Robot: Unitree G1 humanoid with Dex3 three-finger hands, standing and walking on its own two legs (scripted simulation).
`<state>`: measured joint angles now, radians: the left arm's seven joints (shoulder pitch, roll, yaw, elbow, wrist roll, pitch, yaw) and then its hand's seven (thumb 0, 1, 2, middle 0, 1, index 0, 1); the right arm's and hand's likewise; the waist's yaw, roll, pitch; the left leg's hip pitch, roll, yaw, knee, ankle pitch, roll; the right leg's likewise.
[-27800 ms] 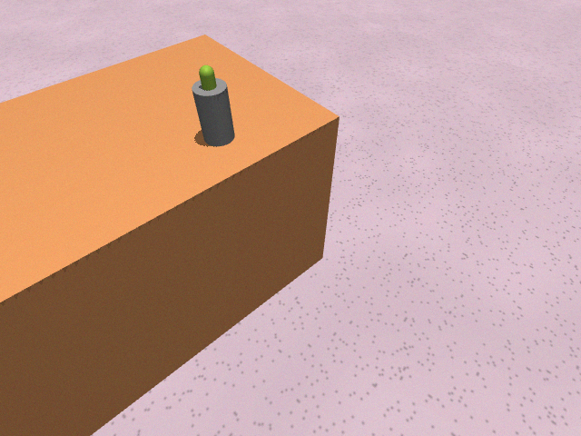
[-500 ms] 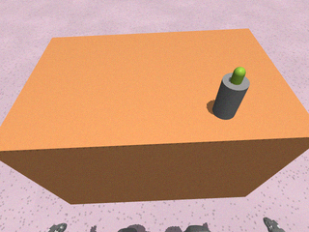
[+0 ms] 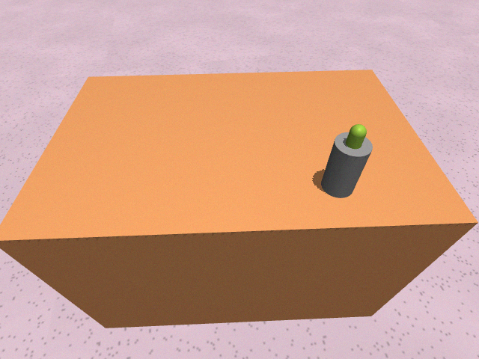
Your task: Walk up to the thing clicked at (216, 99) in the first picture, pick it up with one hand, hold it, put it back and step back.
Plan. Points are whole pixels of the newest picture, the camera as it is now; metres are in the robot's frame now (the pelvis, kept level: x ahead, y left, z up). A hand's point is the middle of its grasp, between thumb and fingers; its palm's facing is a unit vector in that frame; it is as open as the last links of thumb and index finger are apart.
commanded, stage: stand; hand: right
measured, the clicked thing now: (347, 159) +0.50 -0.23 +0.02
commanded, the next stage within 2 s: step back in 1.90 s
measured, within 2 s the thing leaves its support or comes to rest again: neither
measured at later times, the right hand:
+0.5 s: hand out of the picture +0.03 -0.25 -0.16, palm faces -0.01 +0.94 -0.34, open 7.4 cm
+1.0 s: hand out of the picture +0.06 -0.24 -0.15, palm faces +0.00 +0.94 -0.34, open 7.4 cm
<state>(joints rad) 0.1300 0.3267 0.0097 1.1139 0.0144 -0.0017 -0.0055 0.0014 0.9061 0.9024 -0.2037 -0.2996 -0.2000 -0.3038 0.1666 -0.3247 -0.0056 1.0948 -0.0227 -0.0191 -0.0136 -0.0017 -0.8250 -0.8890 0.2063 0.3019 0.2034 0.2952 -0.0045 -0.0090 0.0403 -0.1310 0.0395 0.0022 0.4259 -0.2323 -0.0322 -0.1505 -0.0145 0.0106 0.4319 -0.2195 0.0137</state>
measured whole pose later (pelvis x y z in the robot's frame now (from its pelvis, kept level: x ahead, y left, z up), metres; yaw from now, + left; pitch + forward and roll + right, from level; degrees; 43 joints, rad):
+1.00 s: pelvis +0.00 +0.01 +0.01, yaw +0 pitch -3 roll +0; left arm 0.12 0.35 0.00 1.15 0.01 -0.01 -0.01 0.00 0.91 0.90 -0.20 -0.30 -0.20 -0.30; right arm 0.12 -0.34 -0.01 1.15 -0.01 -0.01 0.01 0.00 -0.90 -0.90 0.21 0.30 0.20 0.30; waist 0.00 -0.01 0.05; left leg -0.10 0.03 0.02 0.33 -0.19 -0.02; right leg -0.13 -0.03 0.02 0.34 -0.17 0.03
